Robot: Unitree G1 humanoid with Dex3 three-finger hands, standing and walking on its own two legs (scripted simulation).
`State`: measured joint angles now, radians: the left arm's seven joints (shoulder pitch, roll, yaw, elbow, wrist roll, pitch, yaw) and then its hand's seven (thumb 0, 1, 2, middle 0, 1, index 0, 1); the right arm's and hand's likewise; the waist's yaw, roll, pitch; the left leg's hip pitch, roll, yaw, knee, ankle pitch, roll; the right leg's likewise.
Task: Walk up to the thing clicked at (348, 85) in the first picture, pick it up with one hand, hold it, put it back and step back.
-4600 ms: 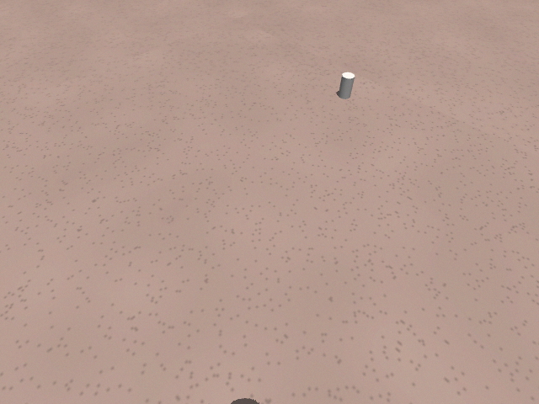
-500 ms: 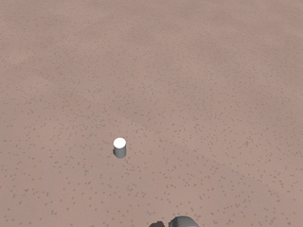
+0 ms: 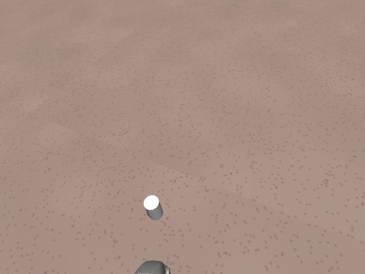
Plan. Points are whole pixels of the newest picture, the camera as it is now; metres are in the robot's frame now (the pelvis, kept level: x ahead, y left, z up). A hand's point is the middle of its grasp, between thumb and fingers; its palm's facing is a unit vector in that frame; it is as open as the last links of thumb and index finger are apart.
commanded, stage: walk up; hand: left
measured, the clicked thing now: (153, 208) +0.56 +0.24 -0.70
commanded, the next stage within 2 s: none
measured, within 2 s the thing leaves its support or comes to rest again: neither
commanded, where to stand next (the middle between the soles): +0.20 +0.03 m, yaw +0 degrees
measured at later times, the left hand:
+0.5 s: hand out of the picture +0.15 +0.33 -0.16, palm faces -0.04 -0.94 -0.34, open 7.4 cm
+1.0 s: hand (88, 247) +0.22 +0.28 -0.15, palm faces -0.02 -0.94 -0.33, open 7.4 cm
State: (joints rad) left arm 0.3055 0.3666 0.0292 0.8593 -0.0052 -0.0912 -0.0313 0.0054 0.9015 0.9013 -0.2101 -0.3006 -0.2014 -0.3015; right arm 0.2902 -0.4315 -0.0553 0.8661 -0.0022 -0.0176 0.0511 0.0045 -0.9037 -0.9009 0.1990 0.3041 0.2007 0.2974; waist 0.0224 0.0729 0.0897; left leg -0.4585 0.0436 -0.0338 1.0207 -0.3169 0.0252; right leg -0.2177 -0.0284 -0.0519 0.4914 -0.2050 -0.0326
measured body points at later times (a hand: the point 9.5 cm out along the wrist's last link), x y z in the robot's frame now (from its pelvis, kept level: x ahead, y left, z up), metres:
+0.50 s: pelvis +0.10 +0.06 -0.01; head +0.13 +0.08 +0.44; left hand +0.15 +0.38 -0.14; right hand +0.17 -0.26 -0.10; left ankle +0.15 +0.17 -0.74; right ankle +0.14 -0.10 -0.70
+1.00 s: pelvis +0.11 +0.04 +0.00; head +0.11 +0.03 +0.45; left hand +0.22 +0.33 -0.12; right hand +0.18 -0.27 -0.14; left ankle +0.15 +0.17 -0.74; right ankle +0.16 -0.09 -0.74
